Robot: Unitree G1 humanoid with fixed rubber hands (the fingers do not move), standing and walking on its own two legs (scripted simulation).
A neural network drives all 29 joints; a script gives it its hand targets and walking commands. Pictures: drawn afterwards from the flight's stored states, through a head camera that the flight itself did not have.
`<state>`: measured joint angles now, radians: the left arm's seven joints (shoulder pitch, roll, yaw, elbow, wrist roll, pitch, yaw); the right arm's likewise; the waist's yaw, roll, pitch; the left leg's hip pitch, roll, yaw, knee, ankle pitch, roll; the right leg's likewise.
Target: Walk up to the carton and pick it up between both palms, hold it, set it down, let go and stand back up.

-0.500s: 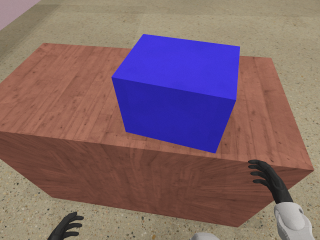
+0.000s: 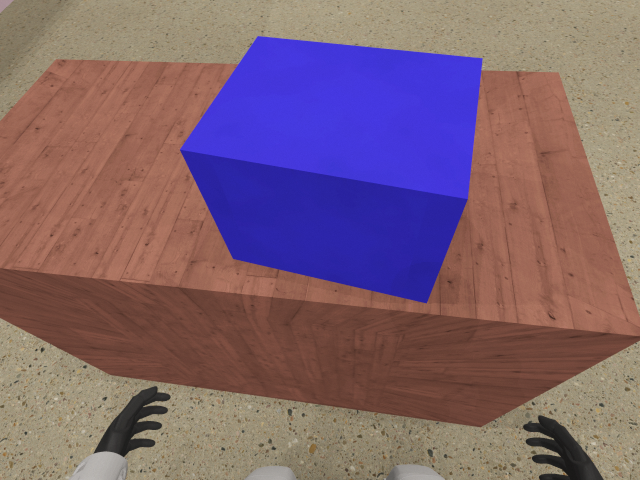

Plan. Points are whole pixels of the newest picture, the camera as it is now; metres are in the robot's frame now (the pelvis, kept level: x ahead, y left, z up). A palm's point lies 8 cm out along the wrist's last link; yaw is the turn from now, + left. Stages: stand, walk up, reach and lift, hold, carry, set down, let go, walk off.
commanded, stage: stand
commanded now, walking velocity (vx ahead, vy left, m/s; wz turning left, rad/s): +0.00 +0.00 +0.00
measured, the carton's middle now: (342, 170) +0.47 -0.01 +0.08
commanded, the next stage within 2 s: none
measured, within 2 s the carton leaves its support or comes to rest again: neither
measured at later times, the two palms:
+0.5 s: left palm (111, 467) +0.13 +0.29 -0.07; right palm out of the picture +0.11 -0.29 -0.11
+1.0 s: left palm (104, 479) +0.12 +0.29 -0.07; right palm out of the picture +0.10 -0.30 -0.11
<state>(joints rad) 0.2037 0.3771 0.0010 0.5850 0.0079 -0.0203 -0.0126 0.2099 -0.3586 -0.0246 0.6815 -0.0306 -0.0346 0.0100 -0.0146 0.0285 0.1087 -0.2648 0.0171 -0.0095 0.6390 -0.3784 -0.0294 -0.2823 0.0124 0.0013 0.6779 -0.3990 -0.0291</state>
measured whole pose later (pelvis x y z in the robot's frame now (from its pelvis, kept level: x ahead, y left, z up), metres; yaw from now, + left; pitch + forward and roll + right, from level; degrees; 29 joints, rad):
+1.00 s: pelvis -0.01 -0.01 +0.01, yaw +0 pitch +2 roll +2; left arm 0.18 0.38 0.00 0.78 0.01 -0.04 0.01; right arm 0.14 -0.36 -0.02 0.87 -0.03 -0.01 0.02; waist -0.01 0.03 0.04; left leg -0.26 0.02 -0.01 0.54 -0.31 -0.04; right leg -0.30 0.01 0.00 0.61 -0.35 -0.04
